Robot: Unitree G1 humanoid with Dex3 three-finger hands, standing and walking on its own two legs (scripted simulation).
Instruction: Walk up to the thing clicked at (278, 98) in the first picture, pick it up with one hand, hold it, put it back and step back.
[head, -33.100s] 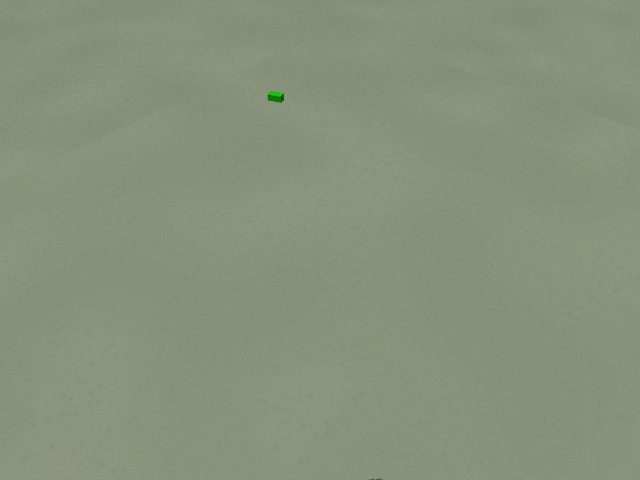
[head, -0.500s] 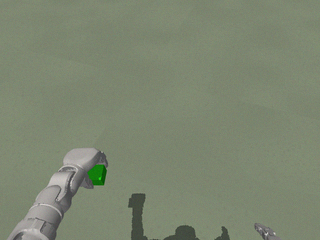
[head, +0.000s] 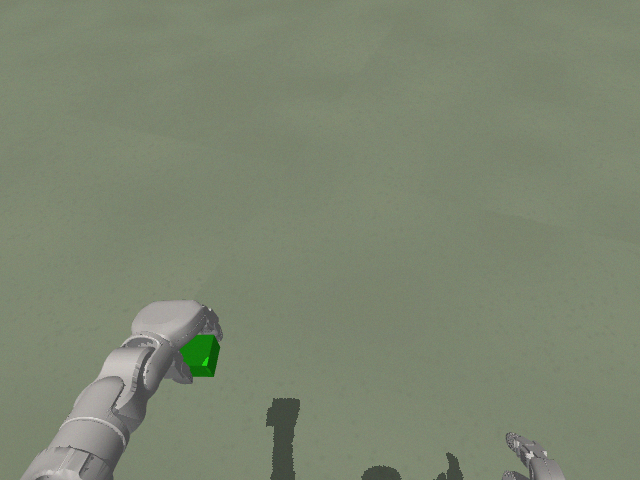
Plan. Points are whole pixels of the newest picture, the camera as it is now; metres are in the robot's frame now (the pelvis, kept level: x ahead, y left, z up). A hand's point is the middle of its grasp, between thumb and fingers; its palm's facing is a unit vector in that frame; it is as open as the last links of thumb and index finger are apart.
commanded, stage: hold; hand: left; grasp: from above
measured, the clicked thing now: (184, 355) +0.31 +0.23 -0.06
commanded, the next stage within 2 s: crouch in 0.90 s
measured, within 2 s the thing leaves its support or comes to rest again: neither
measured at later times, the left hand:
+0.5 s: hand (179, 355) +0.29 +0.21 -0.02, palm faces -0.45 -0.03 -0.89, open 7.6 cm
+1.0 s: hand (179, 348) +0.30 +0.22 -0.02, palm faces -0.46 -0.03 -0.89, open 7.7 cm
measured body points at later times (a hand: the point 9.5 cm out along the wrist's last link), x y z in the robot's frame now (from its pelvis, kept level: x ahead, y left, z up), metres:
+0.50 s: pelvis +0.00 +0.00 +0.01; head +0.00 -0.03 +0.46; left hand +0.31 +0.21 +0.03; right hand +0.15 -0.25 -0.11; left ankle +0.02 +0.12 -0.73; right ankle +0.03 -0.14 -0.73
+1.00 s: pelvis +0.01 +0.00 +0.01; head +0.02 -0.03 +0.46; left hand +0.32 +0.22 +0.03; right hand +0.15 -0.26 -0.11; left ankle +0.02 +0.12 -0.73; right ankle +0.03 -0.14 -0.73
